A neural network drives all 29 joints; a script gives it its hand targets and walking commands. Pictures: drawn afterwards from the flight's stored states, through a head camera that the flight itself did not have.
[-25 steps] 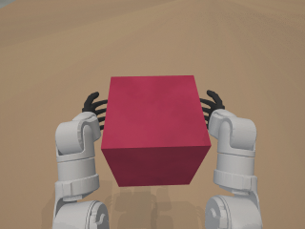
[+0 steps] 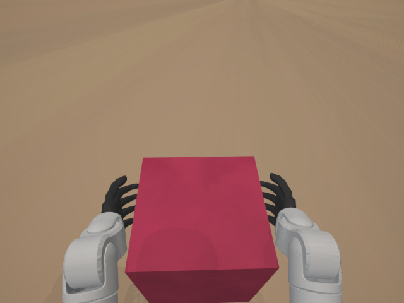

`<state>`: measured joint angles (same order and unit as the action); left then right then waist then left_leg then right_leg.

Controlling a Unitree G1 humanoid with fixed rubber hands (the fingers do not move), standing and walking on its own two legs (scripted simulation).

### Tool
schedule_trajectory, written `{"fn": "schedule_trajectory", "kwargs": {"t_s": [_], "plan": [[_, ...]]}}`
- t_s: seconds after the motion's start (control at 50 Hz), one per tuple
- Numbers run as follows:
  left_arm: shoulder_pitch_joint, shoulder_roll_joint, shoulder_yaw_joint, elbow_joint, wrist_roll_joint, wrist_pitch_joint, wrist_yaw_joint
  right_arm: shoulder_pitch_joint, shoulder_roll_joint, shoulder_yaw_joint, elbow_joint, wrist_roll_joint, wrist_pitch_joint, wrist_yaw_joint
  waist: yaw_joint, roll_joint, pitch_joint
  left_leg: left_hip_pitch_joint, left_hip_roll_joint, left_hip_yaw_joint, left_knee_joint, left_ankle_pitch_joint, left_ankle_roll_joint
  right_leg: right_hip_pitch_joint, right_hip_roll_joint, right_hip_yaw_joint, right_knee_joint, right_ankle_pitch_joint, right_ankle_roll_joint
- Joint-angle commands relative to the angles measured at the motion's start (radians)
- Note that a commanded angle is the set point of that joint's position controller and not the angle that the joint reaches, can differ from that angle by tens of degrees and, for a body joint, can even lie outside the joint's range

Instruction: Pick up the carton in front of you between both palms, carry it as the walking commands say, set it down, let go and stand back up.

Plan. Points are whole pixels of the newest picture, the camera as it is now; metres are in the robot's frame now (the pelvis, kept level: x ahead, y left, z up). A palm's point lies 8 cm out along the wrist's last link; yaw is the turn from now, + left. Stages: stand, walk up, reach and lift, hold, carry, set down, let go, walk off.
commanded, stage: carry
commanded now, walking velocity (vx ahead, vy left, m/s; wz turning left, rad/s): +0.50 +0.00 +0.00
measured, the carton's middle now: (199, 234) +0.26 +0.00 +0.00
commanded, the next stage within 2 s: none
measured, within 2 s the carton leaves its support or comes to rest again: neither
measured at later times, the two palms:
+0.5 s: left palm (151, 111) +0.55 +0.12 +0.08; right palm (264, 106) +0.58 -0.18 +0.07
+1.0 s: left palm (145, 50) +0.87 +0.17 +0.08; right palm (232, 50) +0.87 -0.13 +0.09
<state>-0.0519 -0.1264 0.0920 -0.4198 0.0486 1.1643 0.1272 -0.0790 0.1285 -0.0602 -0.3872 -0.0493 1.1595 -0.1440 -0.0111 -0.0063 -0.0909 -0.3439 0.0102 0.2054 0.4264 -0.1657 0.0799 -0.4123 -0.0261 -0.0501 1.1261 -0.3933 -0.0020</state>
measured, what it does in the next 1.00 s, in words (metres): walks ahead: right foot, then left foot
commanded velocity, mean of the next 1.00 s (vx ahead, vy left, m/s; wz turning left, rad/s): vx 0.50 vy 0.00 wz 0.00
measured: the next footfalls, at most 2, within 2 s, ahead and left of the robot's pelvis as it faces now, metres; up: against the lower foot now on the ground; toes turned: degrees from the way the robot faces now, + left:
right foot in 0.34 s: +0.44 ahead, -0.13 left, +0.00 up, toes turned -8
left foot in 0.86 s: +0.72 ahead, +0.11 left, +0.00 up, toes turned +14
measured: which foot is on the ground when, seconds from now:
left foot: down 0.00-0.38, up 0.40-0.84, down 0.86-1.00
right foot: up 0.00-0.32, down 0.34-0.86, up 0.88-1.00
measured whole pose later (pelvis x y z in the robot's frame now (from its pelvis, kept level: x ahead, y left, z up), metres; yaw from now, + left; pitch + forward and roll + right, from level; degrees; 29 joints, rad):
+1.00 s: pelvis +0.64 +0.02 +0.00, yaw +0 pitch +4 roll +0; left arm 0.00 -0.13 0.06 -0.49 0.04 1.24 0.14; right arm 0.00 0.13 -0.05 -0.44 -0.04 1.20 -0.14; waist -0.01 -0.03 -0.12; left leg -0.35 0.05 0.24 0.45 -0.17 0.06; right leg -0.40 -0.07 -0.08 1.12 -0.37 0.00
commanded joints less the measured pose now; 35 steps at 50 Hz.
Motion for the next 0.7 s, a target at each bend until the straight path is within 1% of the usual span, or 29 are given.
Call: {"fn": "schedule_trajectory", "kwargs": {"t_s": [0.0,0.04,0.08,0.12,0.18,0.22,0.24,0.26,0.28,0.3,0.32,0.34,0.36,0.38,0.4,0.42,0.44,0.46,0.48,0.5,0.52,0.56,0.6,0.64,0.68], "plan": [[-0.399,-0.94,-0.714,-0.181,-0.291,-0.02,-0.142,-0.382,0.954,0.659,-0.203,0.3,-0.019,0.154,-0.002,0.104,-0.288,0.385,0.289,-0.309,-0.221,0.184,0.068,-0.182,-0.059,-0.001,-0.21,0.07,0.013],[-0.358,-0.914,-0.712,-0.183,-0.274,-0.019,-0.133,-0.365,0.906,0.672,-0.224,0.314,-0.014,0.16,0.0,0.131,-0.242,0.353,0.265,-0.247,-0.26,0.127,0.06,-0.187,-0.062,-0.032,-0.317,0.161,0.027],[-0.338,-0.864,-0.705,-0.192,-0.259,-0.008,-0.118,-0.337,0.849,0.67,-0.224,0.312,-0.003,0.159,0.002,0.15,-0.185,0.316,0.239,-0.192,-0.288,0.107,0.043,-0.184,-0.064,-0.063,-0.423,0.259,0.033],[-0.328,-0.806,-0.694,-0.196,-0.249,0.007,-0.103,-0.312,0.788,0.654,-0.213,0.302,0.011,0.15,0.002,0.151,-0.133,0.296,0.224,-0.156,-0.299,0.139,0.033,-0.173,-0.057,-0.095,-0.499,0.33,0.032],[-0.326,-0.722,-0.668,-0.192,-0.244,0.034,-0.086,-0.291,0.711,0.618,-0.191,0.277,0.033,0.126,-0.004,0.142,-0.059,0.308,0.221,-0.133,-0.29,0.174,0.029,-0.174,-0.051,-0.123,-0.569,0.393,0.017],[-0.332,-0.675,-0.648,-0.178,-0.245,0.049,-0.077,-0.294,0.671,0.597,-0.177,0.263,0.047,0.108,-0.005,0.145,-0.026,0.321,0.228,-0.122,-0.27,0.194,0.021,-0.148,-0.053,-0.137,-0.601,0.397,-0.001],[-0.348,-0.651,-0.635,-0.164,-0.245,0.054,-0.072,-0.309,0.65,0.587,-0.168,0.256,0.052,0.099,-0.006,0.149,-0.023,0.33,0.228,-0.109,-0.24,0.232,0.015,-0.12,-0.048,-0.15,-0.616,0.382,-0.01],[-0.36,-0.633,-0.621,-0.153,-0.246,0.058,-0.067,-0.326,0.633,0.579,-0.165,0.251,0.056,0.089,-0.003,0.153,-0.036,0.33,0.225,-0.087,-0.176,0.334,0.005,-0.06,-0.032,-0.17,-0.625,0.348,-0.021],[-0.361,-0.623,-0.608,-0.138,-0.248,0.059,-0.061,-0.344,0.621,0.574,-0.163,0.25,0.059,0.08,0.009,0.149,-0.071,0.311,0.208,-0.048,-0.064,0.452,-0.012,0.051,0.002,-0.204,-0.64,0.293,-0.029],[-0.351,-0.617,-0.595,-0.12,-0.249,0.059,-0.056,-0.35,0.614,0.573,-0.159,0.248,0.061,0.072,0.026,0.116,-0.137,0.257,0.168,0.001,0.112,0.51,-0.04,0.221,0.041,-0.231,-0.654,0.212,-0.034],[-0.349,-0.617,-0.587,-0.113,-0.246,0.057,-0.053,-0.36,0.61,0.572,-0.159,0.252,0.063,0.066,0.046,0.014,-0.225,0.101,0.128,-0.001,0.352,0.368,-0.075,0.429,-0.071,-0.057,-0.675,0.094,-0.059],[-0.355,-0.611,-0.586,-0.106,-0.249,0.053,-0.052,-0.361,0.63,0.584,-0.171,0.26,0.067,0.064,0.044,-0.255,-0.323,-0.137,0.024,-0.021,0.689,0.044,-0.115,0.601,-0.343,0.444,-0.823,-0.081,-0.18],[-0.351,-0.662,-0.595,-0.099,-0.265,0.043,-0.059,-0.381,0.667,0.612,-0.188,0.271,0.061,0.07,0.043,-0.324,-0.312,-0.346,-0.037,-0.108,0.846,-0.286,-0.094,0.671,-0.398,0.613,-0.916,0.115,-0.248],[-0.356,-0.701,-0.609,-0.11,-0.275,0.04,-0.069,-0.389,0.694,0.612,-0.173,0.278,0.055,0.078,0.034,-0.211,-0.3,-0.346,0.04,-0.189,0.927,-0.289,-0.073,0.596,-0.377,0.497,-0.879,0.255,-0.219],[-0.38,-0.754,-0.63,-0.13,-0.284,0.031,-0.079,-0.381,0.754,0.624,-0.162,0.284,0.046,0.09,0.032,-0.118,-0.308,-0.336,0.071,-0.215,0.916,-0.254,-0.061,0.539,-0.367,0.393,-0.863,0.293,-0.196],[-0.388,-0.806,-0.646,-0.14,-0.289,0.019,-0.09,-0.376,0.808,0.634,-0.157,0.288,0.035,0.102,0.026,-0.045,-0.301,-0.299,0.112,-0.229,0.847,-0.178,-0.06,0.455,-0.341,0.319,-0.885,0.259,-0.164],[-0.393,-0.841,-0.656,-0.142,-0.293,0.009,-0.102,-0.367,0.848,0.643,-0.152,0.287,0.024,0.112,0.018,-0.044,-0.285,-0.272,0.135,-0.227,0.767,-0.131,-0.065,0.399,-0.313,0.246,-0.919,0.195,-0.129],[-0.394,-0.865,-0.665,-0.14,-0.297,0.002,-0.114,-0.358,0.868,0.646,-0.151,0.276,0.014,0.119,0.018,-0.069,-0.28,-0.244,0.131,-0.204,0.709,-0.107,-0.069,0.355,-0.299,0.194,-0.943,0.148,-0.113],[-0.396,-0.873,-0.669,-0.136,-0.294,-0.004,-0.124,-0.352,0.885,0.648,-0.141,0.266,0.007,0.124,0.018,-0.099,-0.255,-0.23,0.128,-0.181,0.653,-0.092,-0.074,0.315,-0.291,0.161,-0.972,0.102,-0.11],[-0.387,-0.876,-0.675,-0.138,-0.296,-0.009,-0.134,-0.336,0.896,0.651,-0.138,0.258,-0.001,0.127,0.019,-0.113,-0.239,-0.228,0.127,-0.164,0.598,-0.07,-0.082,0.298,-0.285,0.132,-1.001,0.073,-0.113],[-0.376,-0.877,-0.683,-0.146,-0.301,-0.013,-0.142,-0.325,0.902,0.655,-0.146,0.254,-0.008,0.129,0.019,-0.112,-0.227,-0.23,0.128,-0.152,0.538,-0.05,-0.09,0.295,-0.284,0.106,-1.023,0.061,-0.117],[-0.368,-0.873,-0.698,-0.17,-0.31,-0.018,-0.151,-0.321,0.906,0.666,-0.17,0.252,-0.016,0.13,0.018,-0.111,-0.199,-0.253,0.128,-0.129,0.398,0.0,-0.104,0.322,-0.274,0.064,-1.046,0.081,-0.127],[-0.352,-0.851,-0.701,-0.197,-0.307,-0.018,-0.15,-0.319,0.891,0.674,-0.2,0.258,-0.017,0.128,0.02,-0.108,-0.169,-0.26,0.115,-0.099,0.274,0.059,-0.109,0.357,-0.249,0.017,-1.04,0.144,-0.123],[-0.334,-0.812,-0.693,-0.214,-0.298,-0.013,-0.14,-0.314,0.856,0.677,-0.224,0.265,-0.01,0.122,0.023,-0.111,-0.145,-0.256,0.103,-0.071,0.194,0.106,-0.109,0.385,-0.235,-0.016,-1.029,0.206,-0.119],[-0.323,-0.761,-0.678,-0.218,-0.284,-0.002,-0.123,-0.318,0.802,0.671,-0.238,0.27,0.004,0.112,0.027,-0.118,-0.119,-0.257,0.091,-0.05,0.138,0.125,-0.106,0.414,-0.227,-0.036,-1.008,0.269,-0.119]]}}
